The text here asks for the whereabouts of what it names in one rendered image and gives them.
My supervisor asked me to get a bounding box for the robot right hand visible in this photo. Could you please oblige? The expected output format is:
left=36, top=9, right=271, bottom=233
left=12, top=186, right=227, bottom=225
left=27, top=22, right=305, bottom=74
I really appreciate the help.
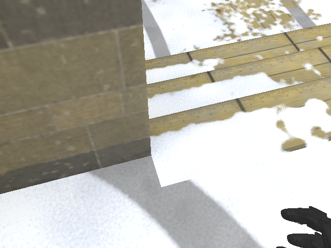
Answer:
left=276, top=206, right=331, bottom=248

